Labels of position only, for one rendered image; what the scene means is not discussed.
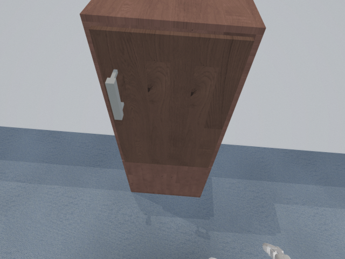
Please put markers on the robot right hand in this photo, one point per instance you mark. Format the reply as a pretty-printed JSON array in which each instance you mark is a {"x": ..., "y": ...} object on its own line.
[{"x": 274, "y": 252}]

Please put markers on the handle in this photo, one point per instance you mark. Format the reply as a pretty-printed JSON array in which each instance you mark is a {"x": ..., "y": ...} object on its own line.
[{"x": 114, "y": 97}]

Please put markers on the cupboard door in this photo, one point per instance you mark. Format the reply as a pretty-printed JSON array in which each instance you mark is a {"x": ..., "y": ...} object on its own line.
[{"x": 177, "y": 89}]

